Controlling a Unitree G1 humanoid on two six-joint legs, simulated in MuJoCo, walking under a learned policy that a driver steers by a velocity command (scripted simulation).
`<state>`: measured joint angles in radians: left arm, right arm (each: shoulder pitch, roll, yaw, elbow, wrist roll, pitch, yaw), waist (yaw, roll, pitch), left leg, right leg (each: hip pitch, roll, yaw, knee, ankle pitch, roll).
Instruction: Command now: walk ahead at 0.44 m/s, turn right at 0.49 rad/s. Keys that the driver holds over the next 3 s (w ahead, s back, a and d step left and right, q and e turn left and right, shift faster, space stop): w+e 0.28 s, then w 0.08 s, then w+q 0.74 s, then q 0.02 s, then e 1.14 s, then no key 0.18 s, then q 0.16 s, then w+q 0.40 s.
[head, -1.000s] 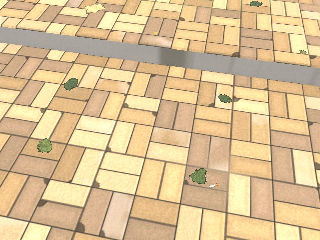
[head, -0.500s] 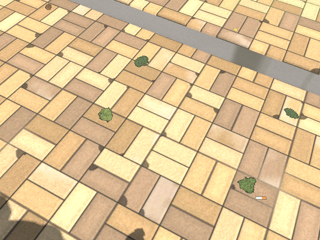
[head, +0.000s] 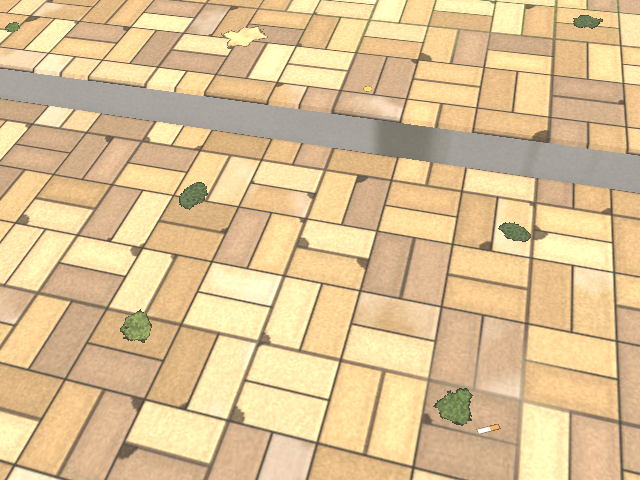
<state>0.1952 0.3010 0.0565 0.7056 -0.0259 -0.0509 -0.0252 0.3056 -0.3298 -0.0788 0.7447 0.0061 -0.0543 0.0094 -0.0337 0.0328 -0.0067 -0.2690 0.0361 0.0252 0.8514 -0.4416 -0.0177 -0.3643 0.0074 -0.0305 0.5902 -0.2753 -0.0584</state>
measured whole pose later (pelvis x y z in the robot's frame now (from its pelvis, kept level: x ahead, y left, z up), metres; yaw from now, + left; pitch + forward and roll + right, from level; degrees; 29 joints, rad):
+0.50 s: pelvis +0.29 -0.01 +0.00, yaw -13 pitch +2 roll +1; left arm 0.36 0.30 0.05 0.77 -0.02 -0.05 0.01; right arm 0.12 -0.28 -0.05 0.69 0.01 -0.11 0.04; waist 0.03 -0.02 0.04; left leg -0.41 -0.07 0.00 0.52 -0.15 0.05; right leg -0.28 0.05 0.12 1.15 -0.45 -0.03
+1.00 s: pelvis +0.54 -0.10 +0.01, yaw +1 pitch +1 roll -1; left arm 0.20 0.26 0.04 0.69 0.01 -0.09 -0.01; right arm 0.33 -0.32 -0.07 0.73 0.03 -0.03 0.00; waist -0.01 0.05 0.02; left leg -0.48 0.01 -0.07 1.16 -0.35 0.00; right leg -0.27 0.02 -0.03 0.45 -0.20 -0.02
